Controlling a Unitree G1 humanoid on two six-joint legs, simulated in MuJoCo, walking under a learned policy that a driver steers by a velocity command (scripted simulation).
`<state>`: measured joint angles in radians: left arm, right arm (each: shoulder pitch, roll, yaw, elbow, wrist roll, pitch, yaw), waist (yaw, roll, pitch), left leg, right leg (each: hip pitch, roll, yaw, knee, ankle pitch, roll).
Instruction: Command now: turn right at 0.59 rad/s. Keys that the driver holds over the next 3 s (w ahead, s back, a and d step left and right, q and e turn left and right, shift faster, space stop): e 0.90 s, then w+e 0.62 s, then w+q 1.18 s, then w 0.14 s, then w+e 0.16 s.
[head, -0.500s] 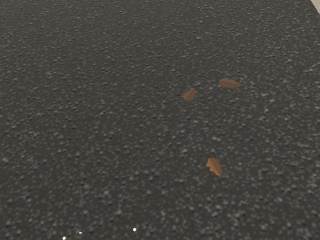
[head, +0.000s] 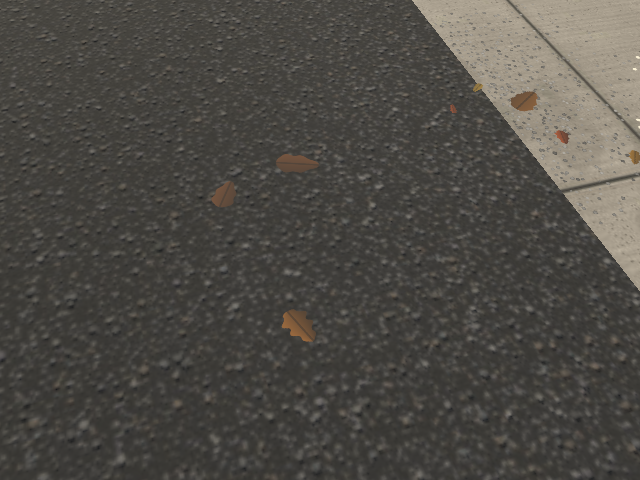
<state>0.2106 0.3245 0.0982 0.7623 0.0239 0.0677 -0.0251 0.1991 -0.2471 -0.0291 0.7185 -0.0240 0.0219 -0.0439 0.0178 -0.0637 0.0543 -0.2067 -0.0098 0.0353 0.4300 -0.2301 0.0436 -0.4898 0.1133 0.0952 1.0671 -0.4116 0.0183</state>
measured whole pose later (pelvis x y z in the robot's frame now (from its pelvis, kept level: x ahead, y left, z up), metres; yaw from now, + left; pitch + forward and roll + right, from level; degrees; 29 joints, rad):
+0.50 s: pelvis -0.03 -0.04 +0.00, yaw -18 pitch +0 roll +1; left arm 0.20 0.29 0.05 0.71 0.00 0.04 -0.01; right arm 0.20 -0.31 -0.06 0.73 -0.02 0.06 -0.01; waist -0.01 0.05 0.08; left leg -0.48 0.03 -0.01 1.05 -0.39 -0.04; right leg -0.21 0.08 0.07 0.43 -0.22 -0.08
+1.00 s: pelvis -0.01 -0.01 +0.00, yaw -36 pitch +0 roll -1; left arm 0.24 0.35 0.09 0.76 0.03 0.06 -0.04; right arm 0.19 -0.27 -0.02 0.69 -0.02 0.02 -0.03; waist 0.02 -0.06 0.05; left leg -0.20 -0.02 0.01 0.42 -0.23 0.05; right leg -0.45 0.12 0.12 1.03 -0.39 0.00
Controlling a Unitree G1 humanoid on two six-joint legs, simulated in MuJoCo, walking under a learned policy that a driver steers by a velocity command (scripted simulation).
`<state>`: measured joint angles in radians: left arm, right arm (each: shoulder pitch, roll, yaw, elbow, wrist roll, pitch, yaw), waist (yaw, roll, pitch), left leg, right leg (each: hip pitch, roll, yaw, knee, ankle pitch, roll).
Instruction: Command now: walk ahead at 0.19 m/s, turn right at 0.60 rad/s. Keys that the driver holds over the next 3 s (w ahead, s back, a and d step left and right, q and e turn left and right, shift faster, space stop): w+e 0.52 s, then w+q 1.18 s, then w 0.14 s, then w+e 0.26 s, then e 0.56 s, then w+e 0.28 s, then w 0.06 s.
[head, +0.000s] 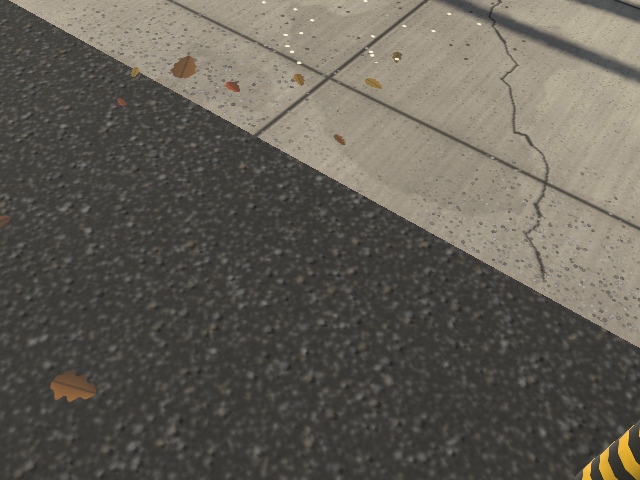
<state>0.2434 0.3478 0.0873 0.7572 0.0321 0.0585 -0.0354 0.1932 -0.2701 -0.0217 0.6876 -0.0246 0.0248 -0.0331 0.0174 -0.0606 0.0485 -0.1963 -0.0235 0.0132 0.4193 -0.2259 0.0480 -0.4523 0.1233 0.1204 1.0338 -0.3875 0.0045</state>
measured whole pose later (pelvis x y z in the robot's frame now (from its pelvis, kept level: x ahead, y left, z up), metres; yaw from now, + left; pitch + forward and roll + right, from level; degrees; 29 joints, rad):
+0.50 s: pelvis +0.14 -0.09 -0.01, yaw -17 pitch +1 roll +1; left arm 0.15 0.29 0.05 0.71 0.03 -0.02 -0.04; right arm 0.34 -0.31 -0.05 0.80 -0.03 -0.03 0.02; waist -0.05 0.03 0.05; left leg -0.33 0.09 0.05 1.08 -0.39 0.01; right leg -0.32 0.07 -0.03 0.55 -0.25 -0.09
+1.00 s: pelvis +0.41 -0.17 -0.03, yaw -12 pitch +1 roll +0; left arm 0.35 0.26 0.01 0.90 0.04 -0.08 0.02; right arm 0.18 -0.28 -0.04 0.77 -0.01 -0.04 0.03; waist 0.01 -0.01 0.06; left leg -0.43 -0.11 0.08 0.59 -0.18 0.15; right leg -0.19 0.08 -0.02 1.15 -0.39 -0.05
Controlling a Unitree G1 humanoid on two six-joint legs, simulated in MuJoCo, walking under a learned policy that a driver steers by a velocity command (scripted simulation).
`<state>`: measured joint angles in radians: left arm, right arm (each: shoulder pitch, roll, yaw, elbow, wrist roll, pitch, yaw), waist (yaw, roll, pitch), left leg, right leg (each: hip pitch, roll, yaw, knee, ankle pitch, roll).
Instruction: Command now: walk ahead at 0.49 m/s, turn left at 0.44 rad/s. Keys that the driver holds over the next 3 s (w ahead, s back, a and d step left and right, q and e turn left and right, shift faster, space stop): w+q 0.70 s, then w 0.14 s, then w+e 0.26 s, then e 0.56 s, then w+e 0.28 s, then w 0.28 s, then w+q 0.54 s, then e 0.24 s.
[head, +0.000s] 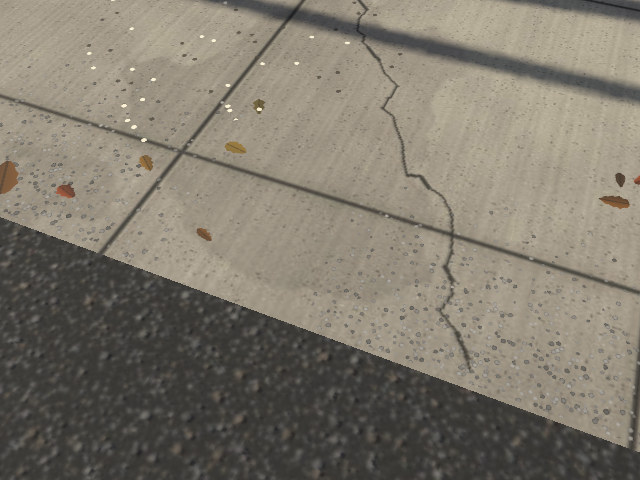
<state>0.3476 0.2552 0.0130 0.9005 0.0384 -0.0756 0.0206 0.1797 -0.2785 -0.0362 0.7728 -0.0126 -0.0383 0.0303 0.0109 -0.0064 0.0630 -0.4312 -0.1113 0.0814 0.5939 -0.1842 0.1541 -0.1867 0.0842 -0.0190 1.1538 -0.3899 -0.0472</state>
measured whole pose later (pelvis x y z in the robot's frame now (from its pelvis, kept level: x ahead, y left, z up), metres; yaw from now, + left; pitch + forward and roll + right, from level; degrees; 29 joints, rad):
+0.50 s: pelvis +0.29 -0.03 +0.01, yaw +18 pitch +2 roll +0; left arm 0.06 0.26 0.00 0.69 0.05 -0.07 0.01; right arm 0.41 -0.31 -0.08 0.83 0.00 -0.03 0.00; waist -0.08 0.01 0.03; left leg -0.23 -0.13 -0.15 0.98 -0.50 0.08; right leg -0.44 0.02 0.00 0.56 -0.16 -0.02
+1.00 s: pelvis +0.51 +0.10 +0.01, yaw +28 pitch +2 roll -1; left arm 0.44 0.24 0.03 0.92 0.00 -0.05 0.00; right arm 0.05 -0.24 -0.01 0.70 -0.05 -0.04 0.02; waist 0.07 0.00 0.05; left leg -0.43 0.00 0.07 0.60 -0.19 0.08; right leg -0.17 -0.04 -0.05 0.94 -0.45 -0.03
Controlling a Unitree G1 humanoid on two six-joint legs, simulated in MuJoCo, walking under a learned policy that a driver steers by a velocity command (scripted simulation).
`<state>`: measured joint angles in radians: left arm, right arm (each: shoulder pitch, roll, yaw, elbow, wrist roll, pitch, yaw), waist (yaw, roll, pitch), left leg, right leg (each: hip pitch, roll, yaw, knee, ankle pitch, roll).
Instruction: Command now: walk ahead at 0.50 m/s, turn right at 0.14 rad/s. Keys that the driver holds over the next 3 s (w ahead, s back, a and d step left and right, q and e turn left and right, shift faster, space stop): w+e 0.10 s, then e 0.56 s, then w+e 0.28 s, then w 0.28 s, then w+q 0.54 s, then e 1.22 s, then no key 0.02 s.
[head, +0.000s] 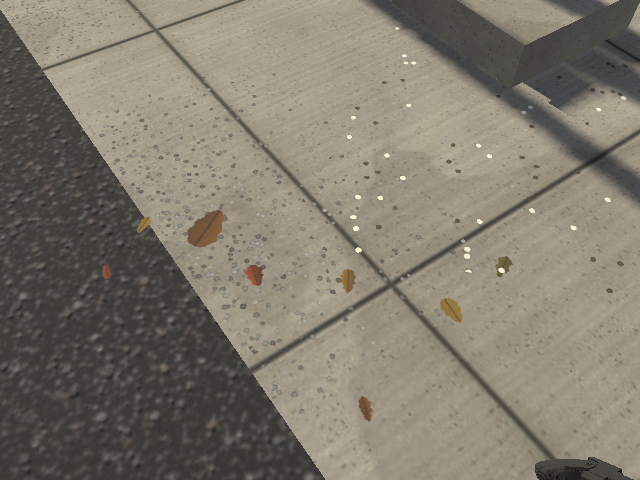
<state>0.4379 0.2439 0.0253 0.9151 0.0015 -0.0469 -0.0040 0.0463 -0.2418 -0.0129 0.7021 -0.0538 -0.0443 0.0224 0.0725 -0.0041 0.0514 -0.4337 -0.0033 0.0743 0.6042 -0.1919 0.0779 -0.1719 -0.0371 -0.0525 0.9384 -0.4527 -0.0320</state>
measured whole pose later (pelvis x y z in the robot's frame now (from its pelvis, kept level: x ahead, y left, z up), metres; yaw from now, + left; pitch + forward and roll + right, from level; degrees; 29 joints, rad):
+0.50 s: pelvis +0.19 -0.03 -0.01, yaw -15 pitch +0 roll +1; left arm 0.16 0.25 0.06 0.80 0.01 0.00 -0.02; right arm 0.23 -0.24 -0.04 0.85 -0.02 -0.01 -0.02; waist -0.01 0.02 0.09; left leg -0.36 0.02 0.07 1.20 -0.54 -0.01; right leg -0.43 0.08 -0.06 0.60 -0.17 -0.12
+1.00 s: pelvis +0.26 -0.01 +0.02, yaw -32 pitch +2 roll -1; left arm 0.24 0.29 0.10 0.79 0.03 0.02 -0.02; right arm 0.30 -0.27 -0.04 0.81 -0.03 -0.03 -0.04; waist -0.02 -0.03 -0.05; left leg -0.20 -0.02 -0.01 0.41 -0.24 0.04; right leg -0.49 0.16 0.13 0.83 -0.31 -0.04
